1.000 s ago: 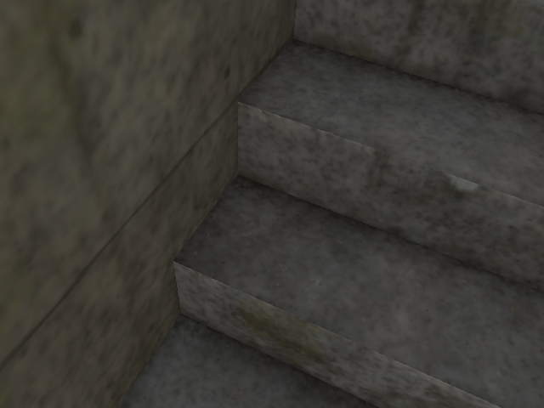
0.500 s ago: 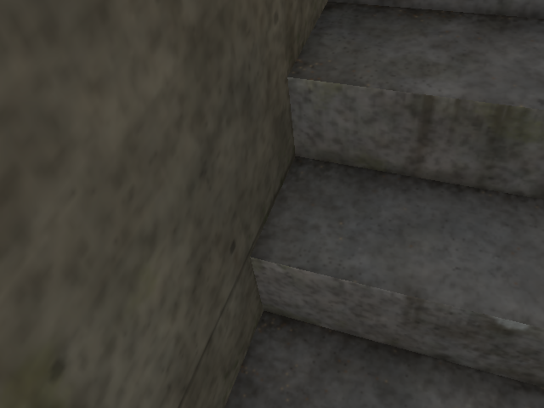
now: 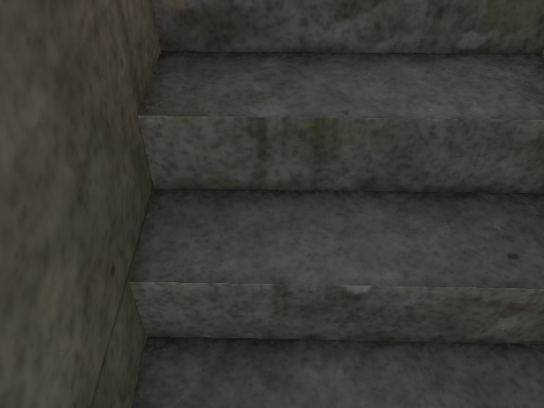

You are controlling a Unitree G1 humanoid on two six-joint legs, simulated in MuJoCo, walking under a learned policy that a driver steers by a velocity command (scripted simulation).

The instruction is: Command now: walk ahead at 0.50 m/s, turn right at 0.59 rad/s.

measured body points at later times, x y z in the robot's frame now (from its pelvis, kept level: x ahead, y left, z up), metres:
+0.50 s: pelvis -0.06 -0.28 -0.09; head -0.08 -0.36 +0.35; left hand -0.23 -0.10 -0.19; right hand +0.11 -0.45 -0.23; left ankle +0.03 -0.08 -0.49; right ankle -0.12 -0.24 -0.82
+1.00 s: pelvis -0.06 -0.29 -0.07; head -0.04 -0.35 +0.38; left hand +0.18 -0.07 -0.13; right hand +0.10 -0.50 -0.17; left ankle +0.07 -0.16 -0.65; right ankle -0.20 -0.40 -0.77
